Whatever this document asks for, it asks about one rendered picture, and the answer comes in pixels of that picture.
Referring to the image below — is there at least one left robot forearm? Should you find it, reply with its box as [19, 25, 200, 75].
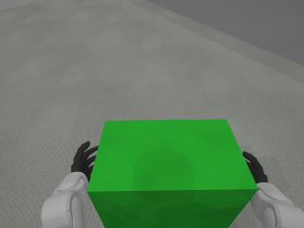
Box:
[40, 172, 90, 228]

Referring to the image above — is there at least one carton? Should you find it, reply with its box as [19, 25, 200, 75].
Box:
[87, 119, 258, 228]

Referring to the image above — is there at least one left robot hand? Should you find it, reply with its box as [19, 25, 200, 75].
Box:
[71, 141, 99, 183]

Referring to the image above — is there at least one right robot forearm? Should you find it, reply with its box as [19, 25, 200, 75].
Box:
[251, 182, 304, 228]

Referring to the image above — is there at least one right robot hand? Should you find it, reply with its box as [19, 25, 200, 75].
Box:
[242, 151, 268, 183]

